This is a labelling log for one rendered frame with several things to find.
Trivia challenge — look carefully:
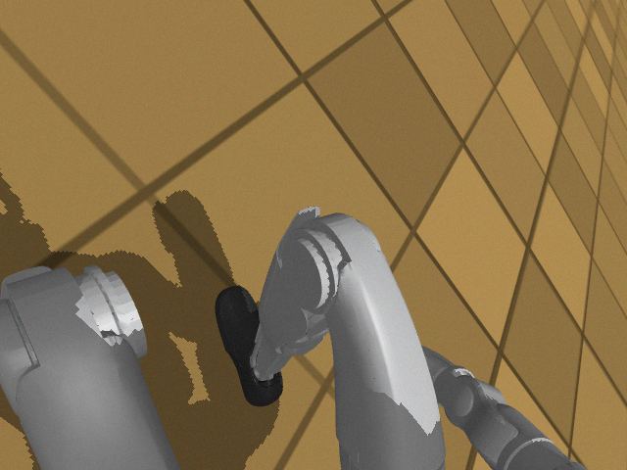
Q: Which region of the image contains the right robot arm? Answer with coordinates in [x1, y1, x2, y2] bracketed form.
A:
[433, 366, 588, 470]

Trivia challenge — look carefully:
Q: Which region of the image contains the right robot foot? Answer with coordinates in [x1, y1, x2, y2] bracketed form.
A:
[216, 286, 283, 406]

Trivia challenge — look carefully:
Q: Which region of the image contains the right robot hand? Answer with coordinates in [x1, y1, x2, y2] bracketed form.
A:
[422, 346, 455, 384]

